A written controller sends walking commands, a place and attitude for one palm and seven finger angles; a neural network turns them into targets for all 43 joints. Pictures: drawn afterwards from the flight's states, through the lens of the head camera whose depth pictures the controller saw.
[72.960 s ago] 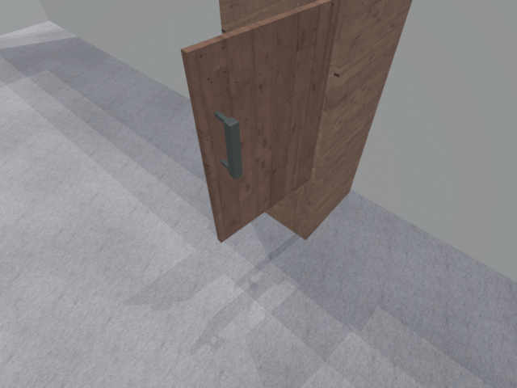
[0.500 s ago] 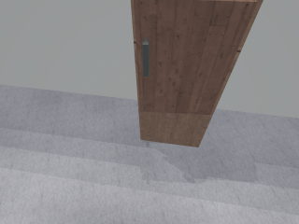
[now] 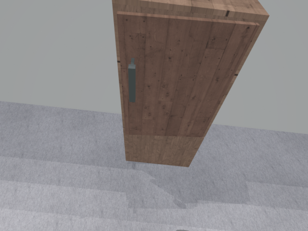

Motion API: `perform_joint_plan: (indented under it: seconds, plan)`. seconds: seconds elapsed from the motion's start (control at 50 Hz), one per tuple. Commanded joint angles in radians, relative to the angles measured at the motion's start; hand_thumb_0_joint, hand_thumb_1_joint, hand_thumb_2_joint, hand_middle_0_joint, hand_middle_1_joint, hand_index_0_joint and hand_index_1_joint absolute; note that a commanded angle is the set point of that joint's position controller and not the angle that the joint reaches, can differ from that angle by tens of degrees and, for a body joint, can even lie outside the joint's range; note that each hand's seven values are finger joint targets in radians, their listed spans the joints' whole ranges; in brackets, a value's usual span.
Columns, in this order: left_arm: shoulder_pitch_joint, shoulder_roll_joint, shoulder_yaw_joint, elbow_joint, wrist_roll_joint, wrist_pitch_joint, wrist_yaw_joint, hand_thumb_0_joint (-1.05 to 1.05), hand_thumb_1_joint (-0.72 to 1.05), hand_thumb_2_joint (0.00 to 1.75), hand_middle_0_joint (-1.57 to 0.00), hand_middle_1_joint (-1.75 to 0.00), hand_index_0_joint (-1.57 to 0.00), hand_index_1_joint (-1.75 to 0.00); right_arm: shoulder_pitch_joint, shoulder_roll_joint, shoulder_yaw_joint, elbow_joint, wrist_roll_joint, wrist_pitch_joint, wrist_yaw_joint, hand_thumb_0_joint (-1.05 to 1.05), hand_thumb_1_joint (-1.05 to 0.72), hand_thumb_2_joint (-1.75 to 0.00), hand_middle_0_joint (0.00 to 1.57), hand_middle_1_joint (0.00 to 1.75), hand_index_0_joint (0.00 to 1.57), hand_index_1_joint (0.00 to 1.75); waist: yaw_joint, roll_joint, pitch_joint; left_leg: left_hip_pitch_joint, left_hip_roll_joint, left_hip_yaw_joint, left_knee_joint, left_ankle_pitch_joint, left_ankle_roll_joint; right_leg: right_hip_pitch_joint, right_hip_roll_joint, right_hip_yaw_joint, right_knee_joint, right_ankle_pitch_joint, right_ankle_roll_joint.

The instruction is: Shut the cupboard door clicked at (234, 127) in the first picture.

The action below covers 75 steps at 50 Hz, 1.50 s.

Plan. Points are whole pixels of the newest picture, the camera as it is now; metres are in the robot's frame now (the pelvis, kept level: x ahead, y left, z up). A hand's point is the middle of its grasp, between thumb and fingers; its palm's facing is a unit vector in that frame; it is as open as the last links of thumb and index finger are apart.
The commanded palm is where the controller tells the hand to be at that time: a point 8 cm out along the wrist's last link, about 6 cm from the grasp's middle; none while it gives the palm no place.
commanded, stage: take the last steps up to it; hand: left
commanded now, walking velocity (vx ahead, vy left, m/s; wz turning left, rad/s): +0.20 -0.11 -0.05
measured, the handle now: (132, 80) +0.57 +0.11 +0.04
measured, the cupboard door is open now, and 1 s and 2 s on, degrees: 5 5 5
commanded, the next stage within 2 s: come to a stop and stand still in 0.14 s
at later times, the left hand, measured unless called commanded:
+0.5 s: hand (117, 209) +0.21 +0.12 -0.17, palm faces +0.04 -0.97 -0.22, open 7.3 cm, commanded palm none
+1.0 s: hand out of the picture +0.14 +0.17 -0.17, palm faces +0.01 -0.98 -0.21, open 7.4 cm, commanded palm none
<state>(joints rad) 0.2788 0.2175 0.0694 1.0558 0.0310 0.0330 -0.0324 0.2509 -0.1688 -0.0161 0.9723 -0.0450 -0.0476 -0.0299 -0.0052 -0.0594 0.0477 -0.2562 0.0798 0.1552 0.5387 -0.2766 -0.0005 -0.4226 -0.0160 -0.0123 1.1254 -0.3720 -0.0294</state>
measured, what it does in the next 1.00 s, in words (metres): walks ahead: right foot, then left foot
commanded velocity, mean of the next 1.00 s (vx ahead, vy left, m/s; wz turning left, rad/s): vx -0.07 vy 0.00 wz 0.00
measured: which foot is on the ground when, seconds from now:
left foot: down 0.00-0.22, up 0.24-0.62, down 0.64-1.00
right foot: up 0.00-0.22, down 0.24-0.64, up 0.66-1.00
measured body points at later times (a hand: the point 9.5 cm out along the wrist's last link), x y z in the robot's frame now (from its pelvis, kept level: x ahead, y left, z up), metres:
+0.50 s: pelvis +0.14 -0.07 +0.01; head +0.18 -0.07 +0.45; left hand +0.21 +0.17 -0.15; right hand +0.20 -0.31 -0.15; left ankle +0.15 +0.04 -0.70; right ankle +0.16 -0.17 -0.73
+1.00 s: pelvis +0.11 -0.03 +0.01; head +0.13 +0.00 +0.46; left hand +0.14 +0.22 -0.16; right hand +0.18 -0.26 -0.13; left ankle +0.17 +0.04 -0.73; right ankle +0.04 -0.19 -0.70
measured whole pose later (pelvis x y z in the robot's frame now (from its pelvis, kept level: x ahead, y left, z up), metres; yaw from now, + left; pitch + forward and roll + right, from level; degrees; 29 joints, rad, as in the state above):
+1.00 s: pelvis +0.11 -0.03 +0.01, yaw -1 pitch +0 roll -3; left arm 0.25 0.23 0.05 1.03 0.02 0.07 0.02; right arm 0.18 -0.15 -0.02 1.00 -0.02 0.02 -0.03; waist 0.00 -0.01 0.04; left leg -0.29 0.02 0.09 0.42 -0.14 0.07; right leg -0.22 -0.02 0.03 0.70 -0.46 0.02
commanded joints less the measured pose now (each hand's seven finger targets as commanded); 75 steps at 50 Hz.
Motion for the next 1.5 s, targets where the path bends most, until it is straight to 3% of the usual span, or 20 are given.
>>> perform_joint_plan:
  seconds: [0.0,0.1,0.16,0.18,0.2,0.22,0.24,0.32,0.44,0.58,0.62,0.64,0.74,0.9,0.98,1.04,1.1,1.14,1.26,1.48]
  plan:
    - [-0.021,0.023,0.007,-0.089,-0.007,-0.023,-0.013,0.0,0.9,0.9,-0.2,-0.3,-0.2,-0.3,0.077,-0.192,-0.046,-0.003,0.005,-0.011,-0.008,0.0,-0.9,-0.9,0.2,0.3,0.2,0.3,-0.005,0.238,0.005,0.081,0.244,-0.154,-0.325,0.183,0.126,-0.096,-0.068,0.005,-0.18,0.072,0.021]
    - [-0.08,0.012,0.0,-0.106,-0.004,-0.029,-0.013,0.0,0.9,0.9,-0.2,-0.3,-0.2,-0.3,0.079,-0.199,-0.064,0.015,0.007,0.011,0.006,0.0,-0.9,-0.9,0.2,0.3,0.2,0.3,-0.018,0.209,0.031,0.026,0.22,-0.102,-0.295,0.091,0.12,0.043,-0.025,-0.089,-0.428,0.157,0.03]
    - [0.02,0.054,0.014,-0.075,-0.002,-0.041,-0.007,0.0,0.9,0.9,-0.2,-0.3,-0.2,-0.3,0.052,-0.189,-0.066,0.019,0.012,0.022,0.012,0.0,-0.9,-0.9,0.2,0.3,0.2,0.3,0.04,0.154,-0.008,-0.027,0.172,-0.059,-0.148,0.049,0.068,0.254,0.011,-0.106,-0.583,0.224,0.02]
    - [0.096,0.103,0.023,-0.051,0.0,-0.052,-0.001,0.0,0.9,0.9,-0.2,-0.3,-0.2,-0.3,0.052,-0.166,-0.061,0.022,0.02,0.022,0.018,0.0,-0.9,-0.9,0.2,0.3,0.2,0.3,0.081,0.047,-0.042,-0.106,0.108,-0.006,0.0,-0.01,0.033,0.384,-0.032,-0.033,-0.661,0.186,0.002]
    - [0.179,0.199,0.042,-0.027,0.007,-0.069,0.014,0.0,0.9,0.9,-0.2,-0.3,-0.2,-0.3,0.072,-0.087,-0.044,0.008,0.029,0.023,0.026,0.0,-0.9,-0.9,0.2,0.3,0.2,0.3,0.114,-0.231,-0.092,-0.274,-0.027,0.061,0.265,-0.239,-0.008,0.503,-0.241,0.267,-0.8,0.1,-0.079]
    - [0.191,0.227,0.041,-0.023,-0.008,-0.068,0.029,0.0,0.9,0.9,-0.2,-0.3,-0.2,-0.3,0.055,-0.075,-0.038,-0.02,0.033,0.035,0.023,0.0,-0.9,-0.9,0.2,0.3,0.2,0.3,0.11,-0.271,-0.09,-0.276,-0.038,-0.032,0.464,-0.421,-0.001,0.424,-0.362,0.416,-0.925,0.107,-0.161]
    - [0.111,0.204,0.031,-0.047,-0.011,-0.062,0.036,0.0,0.9,0.9,-0.2,-0.3,-0.2,-0.3,0.061,-0.077,-0.04,-0.014,0.032,0.04,0.021,0.0,-0.9,-0.9,0.2,0.3,0.2,0.3,0.073,-0.141,-0.038,-0.279,-0.007,-0.102,0.519,-0.367,0.001,0.346,-0.364,0.364,-0.938,0.133,-0.179]
    - [-0.059,0.097,-0.005,-0.074,-0.006,-0.073,0.069,0.0,0.9,0.9,-0.2,-0.3,-0.2,-0.3,0.101,-0.045,-0.018,0.054,0.046,0.049,0.003,0.0,-0.9,-0.9,0.2,0.3,0.2,0.3,-0.003,-0.118,-0.143,-0.137,0.008,-0.147,0.384,-0.237,-0.036,0.342,-0.289,0.114,-0.732,1.024,-0.165]
    - [-0.04,0.14,0.022,-0.075,-0.005,-0.041,0.082,0.0,0.9,0.9,-0.2,-0.3,-0.2,-0.3,0.007,-0.066,-0.033,0.011,0.038,0.091,0.008,0.0,-0.9,-0.9,0.2,0.3,0.2,0.3,0.025,-0.033,-0.124,-0.152,-0.067,-0.114,0.287,-0.165,-0.056,0.358,-0.321,0.129,-0.711,1.086,-0.185]
    - [-0.107,0.133,0.023,-0.107,-0.01,-0.015,0.081,0.0,0.9,0.9,-0.2,-0.3,-0.2,-0.3,0.027,-0.113,-0.049,-0.015,0.033,0.093,0.016,0.0,-0.9,-0.9,0.2,0.3,0.2,0.3,-0.025,-0.051,-0.097,0.072,-0.015,-0.161,-0.065,0.189,-0.028,0.189,-0.25,0.07,-0.62,0.597,-0.089]
    - [-0.038,0.047,0.002,-0.128,-0.018,0.004,0.082,0.0,0.9,0.9,-0.2,-0.3,-0.2,-0.3,0.012,-0.234,-0.064,-0.053,0.019,0.076,0.011,0.0,-0.9,-0.9,0.2,0.3,0.2,0.3,-0.006,0.34,-0.131,0.086,0.306,-0.469,-0.208,0.746,0.137,0.075,-0.015,-0.061,-0.322,-0.231,0.049]
    - [-0.054,0.075,0.003,-0.131,-0.019,0.013,0.084,0.0,0.9,0.9,-0.2,-0.3,-0.2,-0.3,-0.012,-0.245,-0.06,-0.061,0.011,0.08,0.0,0.0,-0.9,-0.9,0.2,0.3,0.2,0.3,-0.018,0.276,-0.113,0.021,0.316,-0.445,-0.2,0.727,0.22,0.087,0.021,0.038,-0.146,-0.288,0.037]
    - [-0.009,0.089,0.015,-0.101,-0.008,0.022,0.068,0.0,0.9,0.9,-0.2,-0.3,-0.2,-0.3,-0.102,-0.167,-0.032,-0.093,0.018,0.058,-0.024,0.0,-0.9,-0.9,0.2,0.3,0.2,0.3,0.022,0.166,-0.1,0.07,0.203,-0.315,-0.197,0.505,0.177,-0.035,0.019,0.114,0.039,-0.08,0.06]
    - [-0.025,0.051,-0.015,-0.086,-0.01,0.02,0.049,0.0,0.9,0.9,-0.2,-0.3,-0.2,-0.3,-0.012,-0.184,-0.048,-0.011,0.021,0.059,-0.012,0.0,-0.9,-0.9,0.2,0.3,0.2,0.3,-0.032,0.215,-0.103,0.133,0.205,-0.373,-0.315,0.047,0.153,0.092,0.001,0.031,-0.389,-0.114,0.055]
    - [0.06,0.039,-0.019,-0.036,-0.013,0.017,0.049,0.0,0.9,0.9,-0.2,-0.3,-0.2,-0.3,-0.016,-0.187,-0.054,0.021,0.024,0.062,-0.004,0.0,-0.9,-0.9,0.2,0.3,0.2,0.3,0.002,0.193,-0.048,0.003,0.152,-0.34,-0.373,-0.127,0.096,0.244,0.022,-0.015,-0.602,-0.017,0.028]
    - [0.127,0.062,-0.017,-0.001,-0.008,0.0,0.058,0.0,0.9,0.9,-0.2,-0.3,-0.2,-0.3,-0.025,-0.133,-0.049,0.04,0.035,0.064,0.003,0.0,-0.9,-0.9,0.2,0.3,0.2,0.3,0.022,0.103,-0.03,-0.068,0.042,-0.251,-0.312,-0.132,0.011,0.341,-0.041,0.072,-0.822,0.048,-0.015]
    - [0.06,0.125,-0.022,-0.017,-0.01,-0.01,0.058,0.0,0.9,0.9,-0.2,-0.3,-0.2,-0.3,0.019,-0.071,-0.03,0.058,0.036,0.069,0.013,0.0,-0.9,-0.9,0.2,0.3,0.2,0.3,-0.028,0.013,-0.026,0.12,-0.051,-0.155,-0.153,-0.018,-0.024,0.067,-0.183,0.195,-0.933,-0.182,-0.076]
    - [0.004,0.08,-0.037,-0.008,-0.015,-0.028,0.06,0.0,0.9,0.9,-0.2,-0.3,-0.2,-0.3,0.047,-0.067,-0.026,0.094,0.032,0.062,0.012,0.0,-0.9,-0.9,0.2,0.3,0.2,0.3,-0.041,-0.088,0.009,0.162,-0.022,-0.166,-0.133,0.087,-0.003,0.03,-0.132,0.149,-0.914,-0.078,-0.044]
    - [0.069,0.034,-0.051,0.034,-0.02,-0.021,0.069,0.0,0.9,0.9,-0.2,-0.3,-0.2,-0.3,0.099,-0.077,-0.015,0.152,0.035,0.062,0.005,0.0,-0.9,-0.9,0.2,0.3,0.2,0.3,-0.021,0.033,0.137,0.07,0.009,-0.206,-0.222,0.011,0.006,0.059,-0.081,0.111,-0.877,-0.087,-0.012]
    - [0.139,-0.014,-0.045,0.062,-0.021,-0.028,0.073,0.0,0.9,0.9,-0.2,-0.3,-0.2,-0.3,0.143,-0.041,-0.015,0.168,0.032,0.056,-0.007,0.0,-0.9,-0.9,0.2,0.3,0.2,0.3,-0.008,0.046,0.057,0.058,0.007,-0.21,-0.225,0.007,0.008,0.138,-0.065,0.102,-0.84,-0.017,-0.017]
